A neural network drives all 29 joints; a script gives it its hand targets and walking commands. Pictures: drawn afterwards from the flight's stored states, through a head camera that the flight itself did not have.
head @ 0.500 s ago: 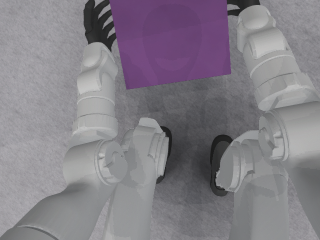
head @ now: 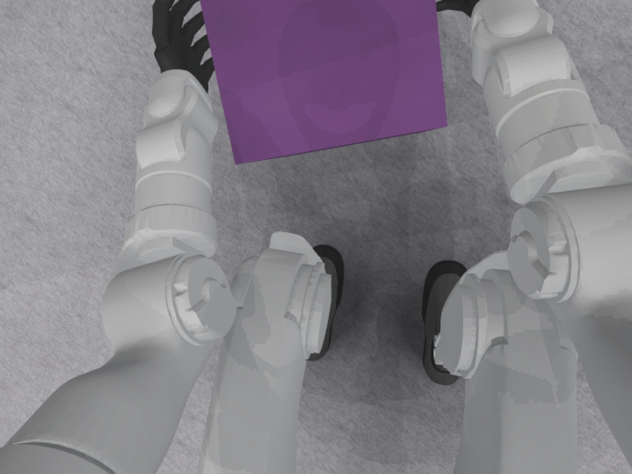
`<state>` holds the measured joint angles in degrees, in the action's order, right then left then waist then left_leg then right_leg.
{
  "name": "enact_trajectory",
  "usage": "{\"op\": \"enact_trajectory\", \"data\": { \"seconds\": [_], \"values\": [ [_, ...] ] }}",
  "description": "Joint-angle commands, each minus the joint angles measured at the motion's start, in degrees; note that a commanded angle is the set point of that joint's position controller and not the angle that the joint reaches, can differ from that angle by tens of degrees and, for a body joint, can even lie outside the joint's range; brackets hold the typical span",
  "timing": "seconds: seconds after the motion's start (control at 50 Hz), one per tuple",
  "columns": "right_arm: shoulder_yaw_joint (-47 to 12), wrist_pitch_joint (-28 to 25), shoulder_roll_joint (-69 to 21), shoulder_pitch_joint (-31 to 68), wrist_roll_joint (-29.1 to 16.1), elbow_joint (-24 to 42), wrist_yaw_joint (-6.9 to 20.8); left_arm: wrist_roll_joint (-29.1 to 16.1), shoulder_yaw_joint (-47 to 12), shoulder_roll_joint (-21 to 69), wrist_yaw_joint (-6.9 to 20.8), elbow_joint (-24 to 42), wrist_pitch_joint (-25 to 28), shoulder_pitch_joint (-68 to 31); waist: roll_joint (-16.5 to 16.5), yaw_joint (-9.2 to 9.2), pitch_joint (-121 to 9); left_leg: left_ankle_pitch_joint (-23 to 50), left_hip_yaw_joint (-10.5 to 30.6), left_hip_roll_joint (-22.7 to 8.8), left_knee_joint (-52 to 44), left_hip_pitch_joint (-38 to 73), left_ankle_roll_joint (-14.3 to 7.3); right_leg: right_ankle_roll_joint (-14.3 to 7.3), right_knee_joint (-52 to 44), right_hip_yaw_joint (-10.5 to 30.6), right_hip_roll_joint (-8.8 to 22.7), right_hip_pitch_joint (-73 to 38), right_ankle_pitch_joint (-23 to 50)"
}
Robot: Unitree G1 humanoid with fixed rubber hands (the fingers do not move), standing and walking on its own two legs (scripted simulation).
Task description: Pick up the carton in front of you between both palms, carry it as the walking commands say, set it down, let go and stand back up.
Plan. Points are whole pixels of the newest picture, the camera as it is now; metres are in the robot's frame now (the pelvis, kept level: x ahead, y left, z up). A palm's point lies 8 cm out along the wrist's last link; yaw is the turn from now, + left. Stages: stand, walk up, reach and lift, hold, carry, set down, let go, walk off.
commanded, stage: set down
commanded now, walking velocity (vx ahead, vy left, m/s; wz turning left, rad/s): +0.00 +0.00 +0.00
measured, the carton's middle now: (333, 63) +0.52 +0.06 -0.24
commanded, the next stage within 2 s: let go in 1.72 s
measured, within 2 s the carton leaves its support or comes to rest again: neither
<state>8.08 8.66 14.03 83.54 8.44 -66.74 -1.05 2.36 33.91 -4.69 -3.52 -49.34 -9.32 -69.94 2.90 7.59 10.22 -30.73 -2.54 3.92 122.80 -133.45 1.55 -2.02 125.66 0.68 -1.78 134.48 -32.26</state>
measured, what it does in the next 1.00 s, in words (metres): rises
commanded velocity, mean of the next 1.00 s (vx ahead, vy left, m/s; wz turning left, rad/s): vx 0.00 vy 0.00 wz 0.00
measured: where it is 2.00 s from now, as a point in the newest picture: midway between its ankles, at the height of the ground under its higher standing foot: (377, 332)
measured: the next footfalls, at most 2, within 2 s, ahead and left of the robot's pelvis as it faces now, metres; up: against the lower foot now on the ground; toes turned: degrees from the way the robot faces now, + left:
none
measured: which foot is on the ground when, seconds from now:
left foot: down 0.00-1.00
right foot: down 0.00-1.00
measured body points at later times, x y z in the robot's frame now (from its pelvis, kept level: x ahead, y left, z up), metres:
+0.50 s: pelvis +0.00 +0.00 +0.00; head +0.36 -0.04 +0.26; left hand +0.49 +0.21 -0.17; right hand +0.55 -0.12 -0.20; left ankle +0.12 +0.11 -0.33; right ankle +0.10 -0.11 -0.33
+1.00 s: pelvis +0.00 +0.00 +0.06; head +0.33 -0.01 +0.36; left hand +0.47 +0.22 -0.08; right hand +0.57 -0.14 -0.08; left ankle +0.12 +0.11 -0.33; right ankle +0.10 -0.11 -0.33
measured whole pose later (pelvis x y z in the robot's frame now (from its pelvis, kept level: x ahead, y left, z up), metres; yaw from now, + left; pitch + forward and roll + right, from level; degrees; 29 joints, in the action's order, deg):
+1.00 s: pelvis +0.00 +0.00 +0.06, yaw +0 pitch +41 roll +3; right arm 0.0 7.7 24.9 74.9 -5.3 -60.1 -1.3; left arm -11.8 14.8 -7.2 -10.7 -42.4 -5.6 -57.8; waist -0.5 8.5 6.7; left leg -30.3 -1.7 4.6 113.4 -124.7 1.1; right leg -1.5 116.0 0.8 -1.2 125.0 -32.5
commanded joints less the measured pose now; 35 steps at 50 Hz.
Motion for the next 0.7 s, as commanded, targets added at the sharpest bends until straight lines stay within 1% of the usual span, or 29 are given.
{"op": "enact_trajectory", "data": {
  "seconds": [0.0,0.18,0.28,0.3,0.32,0.34,0.36,0.38,0.4,0.42,0.44,0.46,0.48,0.52,0.56,0.6,0.62,0.68],
  "values": [
    [-8.01,-0.58,-35.03,12.0,-0.51,-0.42,8.84,-2.28,-18.83,42.72,12.11,-4.44,-2.13,-21.29,-9.6,-5.19,-45.45,12.4,0.12,4.23,-7.72,20.35,1.68,-1.55,-11.24,0.97,-3.42,-27.41,11.74],
    [-6.53,-0.66,-30.97,7.47,1.08,-2.99,8.16,-1.88,-17.17,37.87,11.87,-7.15,-1.67,-18.25,-8.74,-5.81,-41.91,11.83,0.07,3.91,-6.94,16.76,1.97,-2.1,-10.89,2.16,-3.0,-27.34,13.51],
    [-7.31,-1.84,-29.79,7.96,0.42,-1.92,7.46,-2.82,-17.64,36.86,11.28,-6.61,-0.27,-18.17,-8.36,-5.35,-42.77,14.21,-0.04,3.7,-6.09,17.05,2.54,-1.83,-9.82,2.73,-2.79,-28.58,16.39],
    [-7.28,-2.2,-27.35,7.49,0.38,-2.24,6.82,-2.72,-16.95,34.65,10.33,-7.01,0.35,-16.58,-8.47,-5.18,-42.36,14.06,-0.24,3.5,-6.15,17.48,2.82,-1.53,-9.78,2.77,-2.61,-28.7,15.94],
    [-7.57,-2.53,-25.8,7.41,0.28,-1.48,6.49,-2.79,-16.81,33.21,10.01,-7.15,0.67,-15.88,-8.7,-5.01,-42.79,13.76,-0.26,3.35,-6.18,18.07,3.07,-1.37,-9.72,2.68,-2.53,-29.96,15.92],
    [-7.22,-2.89,-22.0,6.72,0.19,-1.38,5.83,-2.91,-15.83,30.17,9.25,-7.87,1.14,-13.89,-8.8,-4.89,-43.08,13.39,-0.46,3.05,-6.18,18.66,3.39,-1.11,-9.75,2.66,-2.23,-30.68,15.4],
    [-6.89,-3.37,-16.56,5.78,-0.17,-1.13,4.79,-3.04,-14.43,25.31,8.05,-8.77,1.82,-11.23,-8.96,-4.62,-43.79,13.28,-0.59,2.62,-6.26,19.75,3.73,-0.68,-9.75,2.64,-1.78,-31.59,15.11],
    [-5.82,-3.95,-7.81,4.25,-0.5,-1.28,3.08,-3.3,-12.1,17.18,6.03,-9.97,2.79,-7.41,-9.21,-4.39,-44.47,13.33,-0.61,2.01,-6.48,20.87,4.07,-0.23,-9.71,2.65,-1.19,-32.38,14.91],
    [-5.22,-4.61,2.15,2.97,-1.54,-0.87,0.76,-3.84,-10.06,6.98,3.36,-10.28,4.24,-3.44,-9.35,-3.8,-45.72,13.82,-0.61,1.36,-6.68,22.42,4.23,0.33,-9.82,2.62,-0.42,-33.36,14.78],
    [-4.95,-5.82,11.58,2.39,-3.38,1.46,-1.84,-5.0,-9.71,-2.37,0.59,-10.11,6.0,0.12,-9.07,-3.31,-46.68,14.37,-0.65,0.73,-7.03,23.54,4.29,0.66,-10.2,2.52,0.07,-33.64,14.22],
    [-5.96,-6.67,13.92,4.63,-5.54,3.15,-3.2,-7.13,-11.04,-5.32,-1.1,-9.87,7.56,-0.03,-9.33,-2.56,-47.69,15.43,-0.6,0.31,-7.17,23.6,4.01,0.74,-10.29,2.95,0.46,-33.56,14.43],
    [-7.25,-7.32,13.53,6.5,-7.76,4.28,-3.69,-8.77,-11.56,-7.26,-2.27,-9.46,8.87,-1.18,-10.55,-1.52,-48.79,16.53,-0.41,-0.03,-7.03,23.06,3.55,0.85,-9.9,3.56,0.66,-33.97,15.33],
    [-9.44,-7.86,12.39,8.61,-10.61,5.36,-3.6,-10.42,-13.37,-7.83,-2.85,-9.53,9.74,-2.44,-11.55,-0.76,-50.1,17.72,-0.12,-0.5,-6.56,22.54,3.13,0.92,-9.31,4.01,0.87,-34.65,16.63],
    [-12.67,-8.24,11.55,12.16,-14.96,7.01,-2.85,-12.68,-15.01,-10.61,-3.56,-6.73,11.16,-5.52,-12.93,1.88,-51.3,19.48,0.26,-1.25,-6.12,21.55,2.59,0.94,-8.29,4.93,1.39,-34.99,17.73],
    [-15.23,-8.08,12.01,15.18,-18.73,9.63,-2.04,-13.58,-16.01,-13.1,-4.3,-3.16,11.98,-7.5,-13.03,4.32,-53.49,20.19,0.19,-1.99,-6.4,23.12,2.12,0.95,-7.96,5.35,1.48,-36.13,17.17],
    [-17.47,-7.71,12.76,16.23,-21.55,10.31,-1.37,-15.44,-17.68,-13.2,-4.59,-2.03,12.07,-7.93,-13.12,5.35,-56.04,20.24,-0.15,-2.48,-6.73,24.94,1.95,0.93,-8.06,5.23,1.69,-38.55,16.5],
    [-17.84,-7.36,13.5,16.03,-22.13,10.08,-1.19,-15.89,-17.98,-13.58,-4.69,-1.94,11.83,-7.55,-13.26,5.64,-57.05,19.5,-0.3,-2.69,-6.97,25.54,1.94,0.98,-8.2,5.14,1.8,-39.67,15.78],
    [-17.02,-6.12,15.73,14.52,-21.55,8.71,-1.05,-16.26,-17.8,-14.38,-5.23,-0.6,10.85,-5.53,-13.21,5.79,-60.2,17.22,-0.97,-2.79,-8.33,28.55,2.08,1.1,-9.27,4.32,1.8,-42.17,12.71]
  ]
}}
